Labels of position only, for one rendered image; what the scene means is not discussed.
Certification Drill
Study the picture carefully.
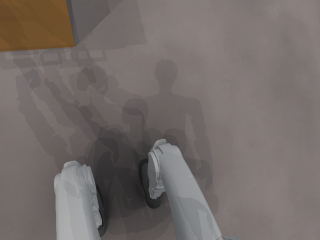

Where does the cabinet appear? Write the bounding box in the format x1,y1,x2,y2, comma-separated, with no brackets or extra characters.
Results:
0,0,75,52

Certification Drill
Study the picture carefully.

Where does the robot right foot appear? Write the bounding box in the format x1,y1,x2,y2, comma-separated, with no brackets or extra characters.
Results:
138,159,162,209

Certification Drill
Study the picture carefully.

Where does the left robot thigh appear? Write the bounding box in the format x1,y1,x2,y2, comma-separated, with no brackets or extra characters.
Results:
55,164,101,240

